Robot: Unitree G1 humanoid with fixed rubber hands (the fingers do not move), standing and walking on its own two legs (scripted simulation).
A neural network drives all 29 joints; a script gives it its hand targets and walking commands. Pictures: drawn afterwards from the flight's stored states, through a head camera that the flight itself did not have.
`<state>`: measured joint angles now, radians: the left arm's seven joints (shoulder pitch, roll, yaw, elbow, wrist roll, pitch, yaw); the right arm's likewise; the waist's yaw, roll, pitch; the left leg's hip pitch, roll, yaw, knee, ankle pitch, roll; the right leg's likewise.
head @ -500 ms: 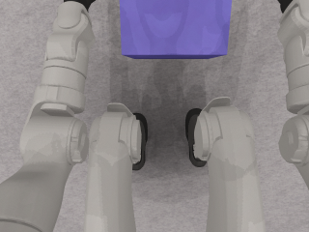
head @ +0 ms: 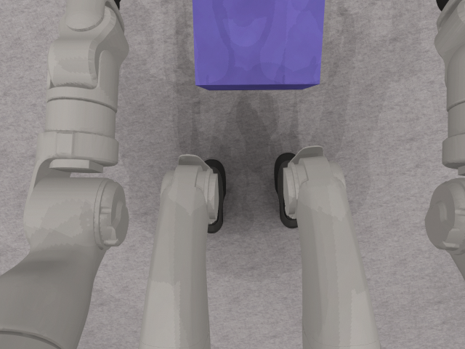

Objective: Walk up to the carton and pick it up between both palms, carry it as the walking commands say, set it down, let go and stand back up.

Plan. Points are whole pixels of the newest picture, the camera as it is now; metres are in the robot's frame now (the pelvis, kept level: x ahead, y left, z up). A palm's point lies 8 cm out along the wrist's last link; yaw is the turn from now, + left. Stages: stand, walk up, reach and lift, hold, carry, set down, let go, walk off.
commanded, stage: set down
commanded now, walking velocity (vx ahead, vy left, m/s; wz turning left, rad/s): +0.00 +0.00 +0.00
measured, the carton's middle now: (256, 38) +0.54 -0.03 -0.42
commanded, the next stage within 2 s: let go in 0.66 s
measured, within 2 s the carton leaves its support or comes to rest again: neither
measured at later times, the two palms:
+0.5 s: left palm out of the picture +0.54 +0.16 +0.02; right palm out of the picture +0.51 -0.26 +0.02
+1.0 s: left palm out of the picture +0.43 +0.18 +0.06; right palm out of the picture +0.41 -0.25 +0.07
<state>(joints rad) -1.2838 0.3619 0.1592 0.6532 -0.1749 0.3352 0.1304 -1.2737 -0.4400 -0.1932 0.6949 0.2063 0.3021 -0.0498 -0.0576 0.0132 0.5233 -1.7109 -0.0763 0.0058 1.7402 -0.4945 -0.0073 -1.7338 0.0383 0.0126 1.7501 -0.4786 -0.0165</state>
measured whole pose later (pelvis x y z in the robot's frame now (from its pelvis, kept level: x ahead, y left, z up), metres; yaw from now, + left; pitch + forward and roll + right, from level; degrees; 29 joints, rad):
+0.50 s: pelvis +0.01 +0.00 +0.13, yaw -1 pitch +22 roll +1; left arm -1.21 0.34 0.20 0.69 -0.12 0.31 0.09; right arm -1.19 -0.41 -0.21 0.71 0.17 0.28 -0.02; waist -0.05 0.01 0.52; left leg -1.26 -0.06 -0.02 1.21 -0.34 -0.01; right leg -1.28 0.04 0.03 1.22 -0.32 -0.01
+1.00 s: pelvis +0.06 +0.00 +0.20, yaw -1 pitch +14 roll +0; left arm -0.55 0.22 0.15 0.35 -0.01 0.25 0.08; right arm -0.56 -0.32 -0.13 0.41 0.07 0.22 0.02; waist -0.04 0.00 0.51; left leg -0.87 -0.05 -0.04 0.95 -0.33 0.00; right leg -0.88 0.05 0.02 0.95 -0.31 -0.02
